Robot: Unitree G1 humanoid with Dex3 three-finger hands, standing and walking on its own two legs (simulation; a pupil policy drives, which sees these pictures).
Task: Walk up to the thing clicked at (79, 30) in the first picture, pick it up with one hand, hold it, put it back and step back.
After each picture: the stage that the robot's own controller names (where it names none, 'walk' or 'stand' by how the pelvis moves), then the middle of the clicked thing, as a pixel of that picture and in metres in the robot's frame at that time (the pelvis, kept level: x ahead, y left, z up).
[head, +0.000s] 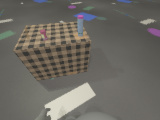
stand; (80, 26) +1.06 +0.18 +0.04
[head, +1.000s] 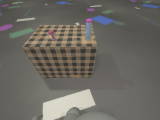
rise first; (88, 30) +0.99 +0.13 +0.05
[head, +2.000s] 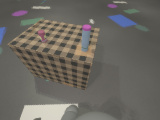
rise first; (85, 39) +0.69 +0.13 +0.06
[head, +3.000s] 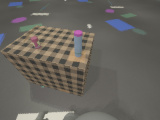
walk; (78, 45) +0.64 +0.15 +0.06
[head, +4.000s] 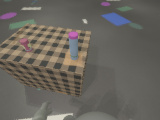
stand; (73, 47) +0.57 +0.16 +0.05
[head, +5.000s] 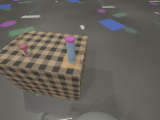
stand; (71, 51) +0.57 +0.19 +0.05
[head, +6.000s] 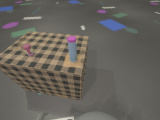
stand; (72, 50) +0.59 +0.18 +0.04
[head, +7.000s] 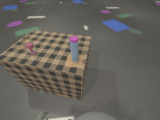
stand; (74, 50) +0.59 +0.16 +0.04
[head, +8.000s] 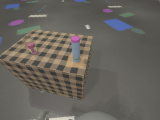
stand; (76, 50) +0.58 +0.15 +0.04
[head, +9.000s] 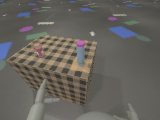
rise first; (80, 54) +0.58 +0.13 +0.04
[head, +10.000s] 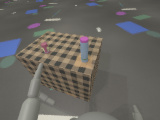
go down; (84, 50) +0.61 +0.12 +0.05
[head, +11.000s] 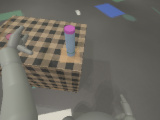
go down; (70, 43) +0.58 +0.11 +0.06
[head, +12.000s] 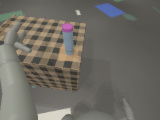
go down; (68, 41) +0.59 +0.13 +0.07
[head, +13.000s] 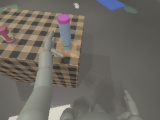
close in; (65, 35) +0.60 +0.13 +0.10
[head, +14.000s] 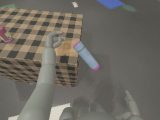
close; (86, 56) +0.50 -0.03 -0.02
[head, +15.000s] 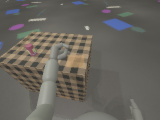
lift; out of the picture +0.08 -0.59 -0.71
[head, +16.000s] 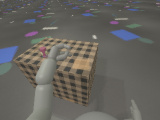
hold; out of the picture +0.09 -0.58 -0.72
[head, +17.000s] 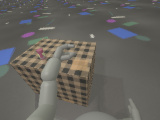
hold; out of the picture +0.09 -0.58 -0.73
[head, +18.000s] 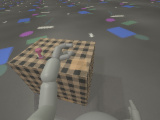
stand; out of the picture +0.08 -0.58 -0.73
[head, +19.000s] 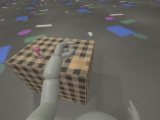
close; out of the picture +0.07 -0.57 -0.73
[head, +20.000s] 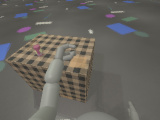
stand; out of the picture +0.07 -0.56 -0.73
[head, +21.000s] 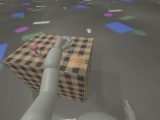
crouch; out of the picture +0.05 -0.55 -0.73
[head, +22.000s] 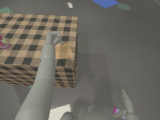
lower; (123, 115) +0.04 -0.54 -0.71
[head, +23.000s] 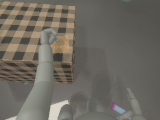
lower; (121, 111) +0.03 -0.53 -0.67
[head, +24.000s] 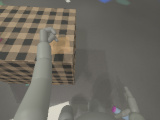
lower; (122, 114) +0.03 -0.52 -0.67
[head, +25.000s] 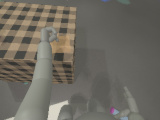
lower; (120, 115) +0.00 -0.51 -0.67
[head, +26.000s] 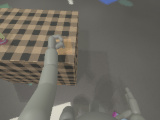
loosen; out of the picture -0.01 -0.50 -0.68
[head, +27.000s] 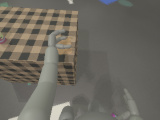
open; out of the picture -0.04 -0.48 -0.68
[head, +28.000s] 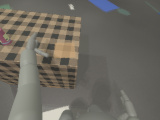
sink last; out of the picture -0.06 -0.49 -0.69
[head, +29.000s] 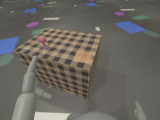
sink last; out of the picture -0.08 -0.43 -0.70
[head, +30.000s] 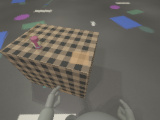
stand; out of the picture -0.14 -0.43 -0.71
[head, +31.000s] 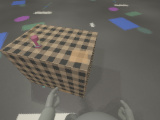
stand; out of the picture -0.15 -0.40 -0.70
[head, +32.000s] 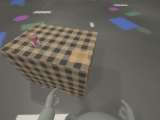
stand; out of the picture -0.19 -0.39 -0.69
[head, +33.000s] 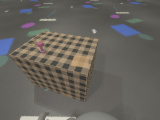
stand; out of the picture -0.21 -0.35 -0.74
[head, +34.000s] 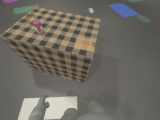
walk; out of the picture -0.14 -0.40 -0.73
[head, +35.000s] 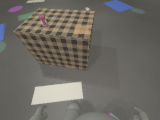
walk; out of the picture +0.12 -0.37 -0.71
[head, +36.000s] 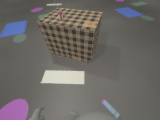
stand; (109, 107) +0.32 -0.28 -0.72
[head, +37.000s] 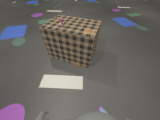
stand; (106, 115) +0.28 -0.28 -0.75
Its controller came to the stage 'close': yes
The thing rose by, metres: 0.00
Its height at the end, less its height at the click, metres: -0.79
